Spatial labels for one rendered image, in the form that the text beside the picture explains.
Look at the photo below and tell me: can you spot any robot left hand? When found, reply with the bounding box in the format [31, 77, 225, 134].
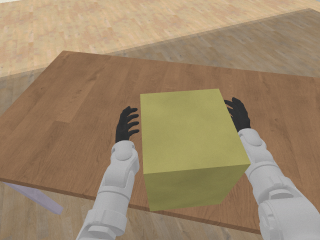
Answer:
[115, 106, 140, 143]

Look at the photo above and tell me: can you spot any right robot upper arm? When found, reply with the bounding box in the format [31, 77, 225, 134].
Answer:
[258, 197, 320, 240]

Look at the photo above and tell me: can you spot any table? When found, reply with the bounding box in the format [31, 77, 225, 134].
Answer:
[0, 50, 320, 235]

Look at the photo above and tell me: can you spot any left robot forearm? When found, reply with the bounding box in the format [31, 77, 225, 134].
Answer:
[76, 140, 140, 240]

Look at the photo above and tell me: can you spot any carton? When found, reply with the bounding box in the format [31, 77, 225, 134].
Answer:
[140, 88, 251, 212]

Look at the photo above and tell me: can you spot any right robot forearm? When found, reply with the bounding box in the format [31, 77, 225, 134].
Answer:
[238, 128, 320, 218]

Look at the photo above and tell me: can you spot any robot right hand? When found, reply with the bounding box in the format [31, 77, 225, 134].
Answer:
[224, 97, 251, 133]

